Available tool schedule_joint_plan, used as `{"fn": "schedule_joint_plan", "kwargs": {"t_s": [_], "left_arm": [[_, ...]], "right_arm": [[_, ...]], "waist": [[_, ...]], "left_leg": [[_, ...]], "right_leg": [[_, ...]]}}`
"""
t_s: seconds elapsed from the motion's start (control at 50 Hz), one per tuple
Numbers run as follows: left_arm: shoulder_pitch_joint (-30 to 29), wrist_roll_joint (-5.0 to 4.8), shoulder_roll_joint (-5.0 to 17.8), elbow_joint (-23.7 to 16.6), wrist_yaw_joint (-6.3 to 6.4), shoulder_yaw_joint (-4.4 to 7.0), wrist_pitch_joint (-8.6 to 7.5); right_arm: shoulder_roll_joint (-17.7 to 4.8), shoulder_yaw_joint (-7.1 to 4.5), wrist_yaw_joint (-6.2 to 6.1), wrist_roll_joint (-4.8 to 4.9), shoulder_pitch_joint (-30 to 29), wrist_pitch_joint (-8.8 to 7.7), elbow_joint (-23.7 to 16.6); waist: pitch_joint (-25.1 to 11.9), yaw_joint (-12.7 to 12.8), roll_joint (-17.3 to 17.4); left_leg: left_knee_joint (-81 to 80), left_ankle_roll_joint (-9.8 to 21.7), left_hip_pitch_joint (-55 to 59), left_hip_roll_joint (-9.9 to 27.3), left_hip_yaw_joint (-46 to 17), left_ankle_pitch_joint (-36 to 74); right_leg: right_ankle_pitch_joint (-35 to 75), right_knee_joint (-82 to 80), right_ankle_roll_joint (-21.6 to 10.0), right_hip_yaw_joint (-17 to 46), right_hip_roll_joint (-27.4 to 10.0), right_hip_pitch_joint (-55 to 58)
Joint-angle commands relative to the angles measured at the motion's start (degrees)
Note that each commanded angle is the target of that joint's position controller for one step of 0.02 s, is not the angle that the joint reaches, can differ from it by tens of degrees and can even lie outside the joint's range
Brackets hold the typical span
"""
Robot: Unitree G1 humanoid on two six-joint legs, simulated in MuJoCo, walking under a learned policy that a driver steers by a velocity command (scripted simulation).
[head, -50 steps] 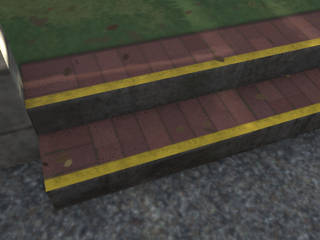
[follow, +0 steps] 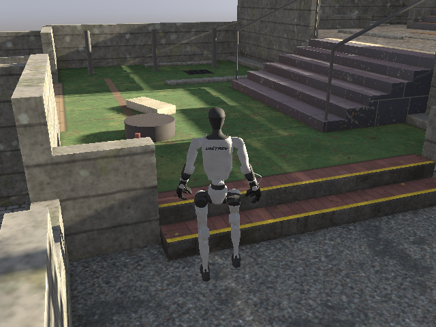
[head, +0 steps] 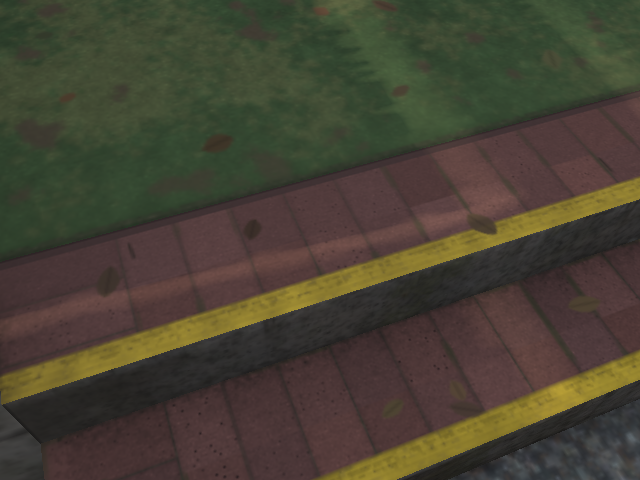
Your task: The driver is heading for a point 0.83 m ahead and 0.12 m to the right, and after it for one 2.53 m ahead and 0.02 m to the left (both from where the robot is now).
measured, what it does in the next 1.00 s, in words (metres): walks ahead: right foot, then left foot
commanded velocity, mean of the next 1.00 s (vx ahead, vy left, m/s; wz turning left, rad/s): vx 0.30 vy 0.00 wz -0.24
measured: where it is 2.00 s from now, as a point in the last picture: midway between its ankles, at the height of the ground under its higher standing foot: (350, 305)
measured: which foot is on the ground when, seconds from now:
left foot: down 0.00-0.18, up 0.20-0.52, down 0.54-0.92, up 0.94-1.00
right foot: up 0.00-0.16, down 0.18-0.54, up 0.56-0.90, down 0.92-1.00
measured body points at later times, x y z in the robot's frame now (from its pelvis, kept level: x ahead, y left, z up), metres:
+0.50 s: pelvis +0.09 -0.03 -0.01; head +0.11 -0.04 +0.44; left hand +0.31 +0.20 -0.09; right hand +0.17 -0.32 -0.12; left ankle +0.11 +0.09 -0.73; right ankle +0.11 -0.13 -0.75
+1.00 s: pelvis +0.20 -0.11 -0.01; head +0.23 -0.12 +0.44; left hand +0.44 +0.08 -0.10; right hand +0.17 -0.39 -0.14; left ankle +0.11 +0.06 -0.64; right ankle +0.23 -0.23 -0.75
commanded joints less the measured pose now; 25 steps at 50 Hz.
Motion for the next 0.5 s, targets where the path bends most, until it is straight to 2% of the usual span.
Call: {"fn": "schedule_joint_plan", "kwargs": {"t_s": [0.02, 0.08, 0.1, 0.14, 0.16, 0.18, 0.2, 0.22, 0.24, 0.26, 0.28, 0.3, 0.34, 0.36, 0.4, 0.46, 0.5], "left_arm": [[2.21, 0.05, 1.99, -4.15, -1.03, 0.53, 0.10], [0.28, -0.19, 3.36, -6.18, -2.14, 1.35, 0.78], [0.16, -0.31, 3.60, -6.49, -2.19, 1.49, 1.37], [-0.20, -0.24, 4.25, -7.76, -2.90, 2.12, 1.00], [1.75, -0.07, 4.74, -7.45, -2.80, 2.63, 0.68], [5.77, 0.27, 8.64, -6.83, -2.05, 4.07, 0.28], [7.48, 1.21, 15.74, -7.92, -0.78, 5.53, 0.43], [8.99, 2.25, 13.10, -9.27, -0.70, 4.67, 0.01], [6.95, 2.06, 11.57, -9.61, -1.00, 4.40, -0.44], [3.17, 1.12, 10.05, -9.81, -0.64, 4.13, -0.58], [0.77, -0.07, 8.29, -10.14, -0.18, 3.61, -0.13], [-1.34, -0.37, 7.76, -10.40, 0.28, 3.31, 0.40], [-2.20, 0.35, 7.41, -11.03, 0.86, 3.35, 1.22], [-2.01, 0.58, 7.30, -11.27, 1.18, 3.45, 1.32], [-1.96, 0.56, 7.23, -11.55, 1.58, 3.57, 1.66], [0.42, 0.63, 5.51, -10.86, 1.44, 3.10, 2.19], [0.55, 0.02, 3.97, -10.46, 1.43, 2.44, 2.41]], "right_arm": [[-8.80, -2.06, -1.27, 0.53, -5.15, 0.13, -4.43], [-9.68, -2.53, -1.26, 1.40, -4.68, 1.60, -4.00], [-9.77, -2.60, -1.05, 1.67, -4.64, 2.18, -3.92], [-10.04, -2.89, -1.44, 2.47, -4.29, 3.09, -3.64], [-9.16, -2.70, -1.61, 2.69, -3.27, 3.41, -3.25], [-7.90, -2.36, -1.66, 1.73, 0.42, 3.37, -2.90], [-4.20, -0.77, -1.21, -0.98, 1.95, 2.94, -5.50], [-5.01, -0.42, -0.65, -0.32, -0.47, 2.65, -5.45], [-7.86, -1.29, -0.26, 1.40, -3.15, 2.99, -5.72], [-7.78, -1.34, -0.66, 1.78, -4.55, 3.48, -5.92], [-7.75, -1.43, -1.30, 1.05, -5.05, 3.96, -5.77], [-7.67, -1.51, -1.65, 0.69, -5.29, 4.35, -6.12], [-5.46, -1.01, -1.58, 1.02, -5.05, 4.47, -6.40], [-4.70, -0.78, -1.61, 1.25, -5.38, 4.24, -6.51], [-2.55, 0.08, -1.05, 1.00, -4.72, 4.01, -6.48], [-3.14, 0.19, -0.68, 1.21, -2.56, 3.85, -6.40], [-2.79, 0.25, -0.38, 1.00, -0.54, 2.92, -6.18]], "waist": [[-8.45, 2.16, 8.07], [-8.13, 1.59, 8.01], [-8.07, 1.33, 9.13], [-7.11, 1.64, 7.33], [-7.85, 2.62, 5.63], [-10.66, 3.25, -1.34], [-12.89, 1.45, -17.75], [-22.47, 4.69, -11.81], [-20.59, 5.21, -5.04], [-16.42, 3.42, -1.40], [-14.28, 2.35, 1.40], [-13.00, 0.97, -0.25], [-11.23, 0.46, -4.09], [-10.83, 0.71, -4.69], [-10.93, 1.05, -6.26], [-11.10, 2.11, -7.99], [-8.88, 0.74, -6.12]], "left_leg": [[-2.97, 8.52, -0.58, 15.66, -1.91, 32.82], [0.48, 7.56, 3.35, 17.88, -2.55, 27.98], [2.42, 7.06, 3.96, 18.56, -2.66, 26.69], [7.80, 5.38, 5.50, 18.54, -2.72, 25.66], [13.70, 3.32, 4.62, 16.18, -0.97, 25.59], [24.84, -0.41, -1.19, 11.14, 1.77, 19.10], [44.50, -6.45, -22.15, 2.40, 4.01, -21.07], [56.25, -7.47, -26.08, -1.03, -9.09, -32.81], [59.31, -6.86, -27.24, 0.99, -13.00, -29.57], [57.14, -6.61, -28.73, 2.39, -13.39, -24.62], [53.00, -6.97, -28.39, 3.55, -13.36, -20.54], [49.24, -7.24, -25.01, 3.70, -12.59, -17.26], [41.84, -7.41, -20.54, 1.56, -10.23, -14.25], [37.31, -7.42, -18.81, 0.78, -9.80, -13.99], [30.66, -7.53, -12.34, -1.18, -8.22, -14.65], [24.84, -6.65, -7.30, -0.51, -7.58, -15.17], [13.62, -3.81, -1.87, 0.73, -7.28, -9.00]], "right_leg": [[6.79, -5.90, -0.17, -0.62, -0.86, 10.20], [3.07, -9.66, -1.85, -1.23, -0.93, 9.53], [-0.34, -9.82, -2.43, -2.30, -0.45, 9.76], [-0.44, -17.42, -4.48, -3.35, 0.71, 10.68], [4.98, -23.27, -5.98, -4.32, 2.68, 15.25], [26.49, -26.92, -8.60, 0.88, 1.23, 25.41], [58.98, -24.65, -18.96, 21.32, -13.49, 40.22], [55.36, -26.41, -27.18, 30.19, -19.11, 42.75], [47.52, -27.71, -25.59, 25.73, -16.47, 39.83], [39.23, -28.22, -22.06, 21.68, -13.44, 35.90], [28.40, -29.95, -19.38, 19.73, -11.08, 32.19], [18.70, -31.89, -17.90, 18.21, -8.84, 27.05], [5.12, -35.00, -16.82, 16.51, -4.90, 21.69], [1.22, -35.60, -16.64, 16.23, -3.91, 20.54], [-3.61, -35.40, -15.69, 14.74, -1.73, 17.15], [-10.52, -35.05, -15.95, 17.77, -2.91, 15.94], [-16.32, -34.18, -14.94, 19.75, -2.48, 13.38]]}}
